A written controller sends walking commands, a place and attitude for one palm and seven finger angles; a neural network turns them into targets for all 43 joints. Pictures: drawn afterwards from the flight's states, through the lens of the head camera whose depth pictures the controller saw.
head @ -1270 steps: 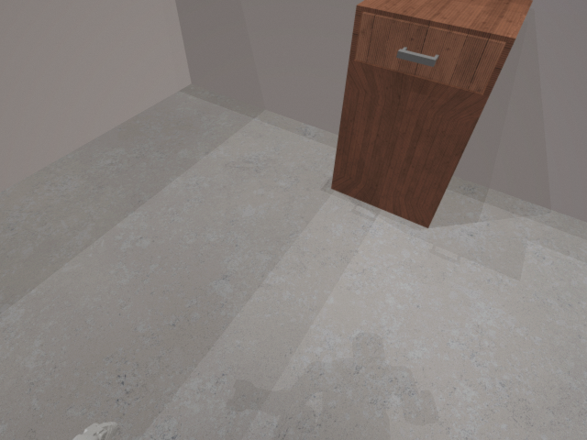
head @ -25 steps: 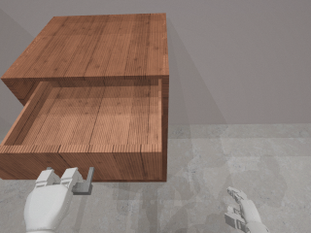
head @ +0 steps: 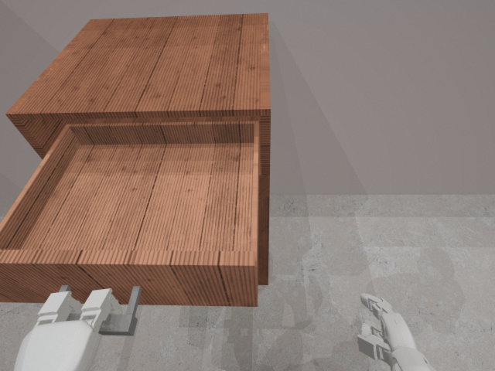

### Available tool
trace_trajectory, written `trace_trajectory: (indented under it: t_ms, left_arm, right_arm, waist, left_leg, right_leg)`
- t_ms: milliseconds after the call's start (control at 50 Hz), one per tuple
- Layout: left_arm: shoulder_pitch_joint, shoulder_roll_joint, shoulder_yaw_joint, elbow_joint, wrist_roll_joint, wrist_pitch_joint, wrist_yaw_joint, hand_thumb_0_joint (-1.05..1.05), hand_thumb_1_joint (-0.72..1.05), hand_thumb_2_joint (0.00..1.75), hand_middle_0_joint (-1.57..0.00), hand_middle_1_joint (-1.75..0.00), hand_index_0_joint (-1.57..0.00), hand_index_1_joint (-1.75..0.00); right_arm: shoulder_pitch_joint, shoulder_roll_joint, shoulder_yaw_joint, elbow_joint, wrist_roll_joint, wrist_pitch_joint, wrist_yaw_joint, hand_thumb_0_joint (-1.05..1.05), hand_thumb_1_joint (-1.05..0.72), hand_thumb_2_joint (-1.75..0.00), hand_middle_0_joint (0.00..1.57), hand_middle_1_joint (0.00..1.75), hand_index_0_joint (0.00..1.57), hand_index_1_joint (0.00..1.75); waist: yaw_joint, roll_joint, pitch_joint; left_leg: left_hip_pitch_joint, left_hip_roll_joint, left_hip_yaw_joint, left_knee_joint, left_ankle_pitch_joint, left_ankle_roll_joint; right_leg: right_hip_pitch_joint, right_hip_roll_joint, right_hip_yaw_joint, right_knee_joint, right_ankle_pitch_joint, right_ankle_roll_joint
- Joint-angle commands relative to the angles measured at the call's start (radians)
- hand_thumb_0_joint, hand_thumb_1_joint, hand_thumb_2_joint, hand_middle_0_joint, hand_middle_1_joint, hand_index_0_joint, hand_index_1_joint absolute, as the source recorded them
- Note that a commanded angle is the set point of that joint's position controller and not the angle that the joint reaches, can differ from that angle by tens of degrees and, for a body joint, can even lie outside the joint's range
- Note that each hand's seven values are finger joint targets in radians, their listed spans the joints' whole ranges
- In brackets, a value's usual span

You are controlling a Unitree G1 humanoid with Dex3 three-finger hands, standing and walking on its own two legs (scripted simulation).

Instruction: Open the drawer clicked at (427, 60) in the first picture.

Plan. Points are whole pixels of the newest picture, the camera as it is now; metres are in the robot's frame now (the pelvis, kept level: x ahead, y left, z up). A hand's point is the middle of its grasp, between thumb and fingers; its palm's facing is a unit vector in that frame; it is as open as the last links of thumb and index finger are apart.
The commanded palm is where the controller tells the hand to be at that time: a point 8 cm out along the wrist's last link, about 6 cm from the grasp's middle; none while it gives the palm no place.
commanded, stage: pull the drawer open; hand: left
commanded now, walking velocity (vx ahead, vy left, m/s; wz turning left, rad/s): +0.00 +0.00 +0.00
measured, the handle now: (94, 308) +0.19 +0.25 +0.04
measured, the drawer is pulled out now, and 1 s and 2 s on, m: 0.30 0.30 0.29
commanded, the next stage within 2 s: open the thumb to release the handle in 0.10 s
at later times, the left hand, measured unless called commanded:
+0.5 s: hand (85, 351) +0.14 +0.25 +0.02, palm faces +0.01 -0.07 -1.00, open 8.0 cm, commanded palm +0.11 +0.25 +0.07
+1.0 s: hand (88, 350) +0.14 +0.25 +0.02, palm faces +0.01 -0.08 -1.00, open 13.8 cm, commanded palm +0.12 +0.25 +0.07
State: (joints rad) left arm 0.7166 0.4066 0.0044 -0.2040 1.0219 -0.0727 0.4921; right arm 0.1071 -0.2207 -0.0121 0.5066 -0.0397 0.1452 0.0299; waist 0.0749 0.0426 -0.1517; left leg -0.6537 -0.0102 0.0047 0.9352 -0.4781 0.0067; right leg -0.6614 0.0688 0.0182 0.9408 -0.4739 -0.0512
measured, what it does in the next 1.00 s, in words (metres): stands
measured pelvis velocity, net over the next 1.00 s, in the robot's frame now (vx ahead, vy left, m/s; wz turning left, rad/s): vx -0.01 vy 0.00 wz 0.03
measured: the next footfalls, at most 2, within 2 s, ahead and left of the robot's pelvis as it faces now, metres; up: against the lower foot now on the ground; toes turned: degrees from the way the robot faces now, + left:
none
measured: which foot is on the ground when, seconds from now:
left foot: down 0.00-1.00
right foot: down 0.00-1.00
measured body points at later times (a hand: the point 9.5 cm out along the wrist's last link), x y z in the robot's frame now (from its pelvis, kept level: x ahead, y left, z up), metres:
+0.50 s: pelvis +0.00 +0.00 +0.00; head +0.03 -0.03 +0.45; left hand +0.13 +0.25 +0.07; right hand +0.21 -0.22 -0.10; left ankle -0.01 +0.12 -0.69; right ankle -0.01 -0.09 -0.69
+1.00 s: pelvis -0.01 +0.00 +0.00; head +0.03 -0.03 +0.45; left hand +0.13 +0.25 +0.07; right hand +0.22 -0.22 -0.09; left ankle -0.01 +0.12 -0.69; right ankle -0.01 -0.09 -0.69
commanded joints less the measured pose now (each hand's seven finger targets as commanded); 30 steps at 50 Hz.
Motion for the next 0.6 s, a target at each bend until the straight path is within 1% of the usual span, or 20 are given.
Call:
trace_trajectory:
  t_ms: [0, 60, 80, 100, 120, 140, 160, 180, 200, 220, 240, 260, 300, 320, 380, 400, 460, 500, 560, 580]
  left_arm:
    - [0.192, 0.166, 0.22, -0.178, -0.04, 0.035, 0.065, 0.0, 0.9, 0.9, -0.4, -1.35, -0.4, -1.35]
    - [0.269, 0.137, 0.188, -0.199, -0.052, 0.036, 0.056, 0.0, 0.9, 0.9, -0.4, -1.35, -0.4, -1.35]
    - [0.278, 0.154, 0.211, -0.188, -0.056, 0.038, 0.057, 0.0, 0.9, 0.9, -0.4, -1.35, -0.4, -1.35]
    - [0.291, 0.151, 0.205, -0.197, -0.055, 0.036, 0.055, 0.0, 0.9, 0.9, -0.4, -1.35, -0.4, -1.35]
    - [0.292, 0.131, 0.183, -0.188, -0.054, 0.038, 0.051, 0.0, 0.9, 0.9, -0.4, -1.35, -0.4, -1.35]
    - [0.283, 0.148, 0.197, -0.199, -0.057, 0.033, 0.049, 0.0, 0.9, 0.9, -0.4, -1.35, -0.4, -1.35]
    - [0.296, 0.154, 0.21, -0.192, -0.056, 0.029, 0.051, 0.0, 0.9, 0.9, -0.4, -1.35, -0.4, -1.35]
    - [-0.039, 0.178, 0.185, -0.188, -0.027, 0.033, 0.05, 0.0, 0.9, 0.9, -0.4, -1.35, -0.4, -1.35]
    - [-0.058, 0.206, 0.243, -0.197, -0.023, 0.018, 0.059, 0.0, 0.83, 0.87, -0.4, -1.34, -0.4, -1.34]
    - [0.008, 0.178, 0.228, -0.121, -0.014, 0.015, 0.062, 0.0, 0.76, 0.84, -0.39, -1.34, -0.39, -1.34]
    - [0.018, 0.184, 0.233, -0.123, -0.015, 0.009, 0.064, 0.0, 0.69, 0.81, -0.38, -1.33, -0.38, -1.33]
    - [0.019, 0.156, 0.208, -0.133, -0.017, 0.008, 0.062, 0.0, 0.62, 0.78, -0.38, -1.32, -0.38, -1.32]
    - [0.007, 0.173, 0.216, -0.167, -0.024, 0.009, 0.066, 0.0, 0.48, 0.72, -0.37, -1.3, -0.37, -1.3]
    - [0.013, 0.146, 0.189, -0.151, -0.025, 0.017, 0.066, 0.0, 0.41, 0.69, -0.36, -1.3, -0.36, -1.3]
    - [-0.023, 0.164, 0.197, -0.136, -0.018, 0.03, 0.065, 0.0, 0.2, 0.6, -0.35, -1.27, -0.35, -1.27]
    - [-0.016, 0.162, 0.191, -0.146, -0.016, 0.03, 0.064, 0.0, 0.13, 0.57, -0.35, -1.27, -0.35, -1.27]
    - [0.026, 0.126, 0.143, -0.146, -0.015, 0.041, 0.053, 0.0, -0.08, 0.48, -0.33, -1.24, -0.33, -1.24]
    - [-0.005, 0.149, 0.157, -0.154, -0.019, 0.047, 0.044, 0.0, -0.22, 0.42, -0.32, -1.23, -0.32, -1.23]
    - [-0.003, 0.12, 0.117, -0.154, -0.019, 0.052, 0.027, 0.0, -0.43, 0.33, -0.3, -1.21, -0.3, -1.21]
    - [-0.001, 0.14, 0.139, -0.148, -0.023, 0.053, 0.024, 0.0, -0.5, 0.3, -0.3, -1.2, -0.3, -1.2]
  right_arm:
    - [-0.128, -0.109, -0.034, -0.178, 0.006, -0.051, -0.011, 0.0, -0.9, -0.9, 0.2, 0.3, 0.2, 0.3]
    - [-0.136, -0.108, -0.034, -0.188, 0.014, -0.052, -0.004, 0.0, -0.9, -0.9, 0.2, 0.3, 0.2, 0.3]
    - [-0.139, -0.11, -0.034, -0.184, 0.016, -0.051, -0.006, 0.0, -0.9, -0.9, 0.2, 0.3, 0.2, 0.3]
    - [-0.138, -0.11, -0.029, -0.188, 0.012, -0.05, -0.002, 0.0, -0.9, -0.9, 0.2, 0.3, 0.2, 0.3]
    - [-0.139, -0.107, -0.031, -0.187, 0.014, -0.05, -0.001, 0.0, -0.9, -0.9, 0.2, 0.3, 0.2, 0.3]
    - [-0.141, -0.113, -0.032, -0.188, 0.01, -0.051, 0.0, 0.0, -0.9, -0.9, 0.2, 0.3, 0.2, 0.3]
    - [-0.139, -0.111, -0.032, -0.189, 0.013, -0.05, -0.003, 0.0, -0.9, -0.9, 0.2, 0.3, 0.2, 0.3]
    - [-0.125, -0.128, -0.026, -0.159, -0.001, -0.042, -0.01, 0.0, -0.9, -0.9, 0.2, 0.3, 0.2, 0.3]
    - [-0.119, -0.123, -0.036, -0.171, -0.008, -0.05, -0.022, 0.0, -0.9, -0.9, 0.2, 0.3, 0.2, 0.3]
    - [-0.109, -0.112, -0.035, -0.162, -0.003, -0.059, -0.027, 0.0, -0.9, -0.9, 0.2, 0.3, 0.2, 0.3]
    - [-0.107, -0.116, -0.037, -0.162, -0.005, -0.063, -0.022, 0.0, -0.9, -0.9, 0.2, 0.3, 0.2, 0.3]
    - [-0.096, -0.117, -0.044, -0.166, -0.002, -0.063, -0.019, 0.0, -0.9, -0.9, 0.2, 0.3, 0.2, 0.3]
    - [-0.083, -0.121, -0.052, -0.164, -0.003, -0.065, -0.012, 0.0, -0.9, -0.9, 0.2, 0.3, 0.2, 0.3]
    - [-0.088, -0.119, -0.054, -0.158, 0.002, -0.064, -0.013, 0.0, -0.9, -0.9, 0.2, 0.3, 0.2, 0.3]
    - [-0.093, -0.121, -0.052, -0.15, 0.004, -0.061, -0.017, 0.0, -0.9, -0.9, 0.2, 0.3, 0.2, 0.3]
    - [-0.096, -0.121, -0.049, -0.151, 0.0, -0.061, -0.015, 0.0, -0.9, -0.9, 0.2, 0.3, 0.2, 0.3]
    - [-0.097, -0.115, -0.048, -0.161, 0.007, -0.061, -0.012, 0.0, -0.9, -0.9, 0.2, 0.3, 0.2, 0.3]
    - [-0.103, -0.117, -0.042, -0.16, 0.005, -0.063, -0.015, 0.0, -0.9, -0.9, 0.2, 0.3, 0.2, 0.3]
    - [-0.103, -0.111, -0.037, -0.167, 0.008, -0.068, -0.018, 0.0, -0.9, -0.9, 0.2, 0.3, 0.2, 0.3]
    - [-0.103, -0.112, -0.035, -0.167, 0.01, -0.068, -0.021, 0.0, -0.9, -0.9, 0.2, 0.3, 0.2, 0.3]
  waist:
    - [0.058, -0.027, -0.147]
    - [0.064, 0.011, -0.127]
    - [0.063, -0.004, -0.132]
    - [0.068, -0.006, -0.129]
    - [0.055, -0.021, -0.089]
    - [0.059, -0.027, -0.102]
    - [0.061, -0.012, -0.096]
    - [-0.03, -0.054, -0.045]
    - [0.012, -0.039, -0.074]
    - [0.011, -0.016, -0.052]
    - [0.022, -0.003, -0.079]
    - [0.015, 0.01, -0.096]
    - [0.017, 0.023, -0.166]
    - [0.009, 0.018, -0.143]
    - [0.004, -0.007, -0.138]
    - [0.015, 0.006, -0.154]
    - [0.015, -0.027, -0.138]
    - [0.013, -0.041, -0.135]
    - [0.01, -0.05, -0.106]
    - [0.012, -0.062, -0.11]
  left_leg:
    - [0.136, -0.036, -0.009, -0.102, 0.297, 0.017]
    - [0.125, -0.029, -0.005, -0.108, 0.321, 0.018]
    - [0.123, -0.024, -0.006, -0.109, 0.329, 0.016]
    - [0.127, -0.029, -0.004, -0.107, 0.325, 0.017]
    - [0.112, -0.026, -0.006, -0.11, 0.309, 0.02]
    - [0.116, -0.029, -0.005, -0.105, 0.303, 0.02]
    - [0.11, -0.028, -0.003, -0.109, 0.298, 0.021]
    - [0.089, -0.038, -0.022, -0.096, 0.234, 0.025]
    - [0.107, -0.039, -0.019, -0.099, 0.212, 0.026]
    - [0.101, -0.038, -0.016, -0.099, 0.201, 0.028]
    - [0.122, -0.039, -0.015, -0.095, 0.208, 0.023]
    - [0.137, -0.036, -0.016, -0.093, 0.222, 0.024]
    - [0.163, -0.037, -0.015, -0.088, 0.257, 0.018]
    - [0.146, -0.035, -0.015, -0.091, 0.251, 0.021]
    - [0.135, -0.031, -0.022, -0.095, 0.256, 0.019]
    - [0.142, -0.035, -0.019, -0.095, 0.263, 0.017]
    - [0.136, -0.031, -0.018, -0.101, 0.283, 0.022]
    - [0.141, -0.032, -0.018, -0.106, 0.271, 0.021]
    - [0.132, -0.03, -0.017, -0.115, 0.253, 0.027]
    - [0.131, -0.03, -0.018, -0.119, 0.254, 0.027]
  right_leg:
    - [0.12, -0.036, 0.065, -0.175, 0.391, -0.003]
    - [0.139, -0.039, 0.054, -0.172, 0.424, -0.003]
    - [0.145, -0.039, 0.062, -0.177, 0.434, -0.004]
    - [0.139, -0.041, 0.068, -0.178, 0.43, -0.002]
    - [0.131, -0.04, 0.058, -0.183, 0.423, -0.001]
    - [0.131, -0.044, 0.074, -0.19, 0.426, 0.0]
    - [0.143, -0.045, 0.067, -0.191, 0.42, 0.0]
    - [0.042, -0.046, 0.067, -0.192, 0.346, 0.005]
    - [0.053, -0.044, 0.066, -0.201, 0.284, 0.006]
    - [0.052, -0.043, 0.044, -0.202, 0.263, 0.005]
    - [0.031, -0.04, 0.055, -0.2, 0.244, -0.002]
    - [0.028, -0.036, 0.038, -0.189, 0.256, -0.004]
    - [0.042, -0.035, 0.043, -0.174, 0.279, -0.005]
    - [0.051, -0.033, 0.026, -0.174, 0.292, -0.002]
    - [0.048, -0.03, 0.025, -0.171, 0.296, -0.003]
    - [0.052, -0.032, 0.031, -0.167, 0.301, -0.004]
    - [0.077, -0.03, 0.01, -0.165, 0.338, 0.0]
    - [0.077, -0.034, 0.03, -0.178, 0.33, 0.002]
    - [0.084, -0.037, 0.019, -0.193, 0.317, 0.006]
    - [0.098, -0.037, 0.03, -0.201, 0.327, 0.005]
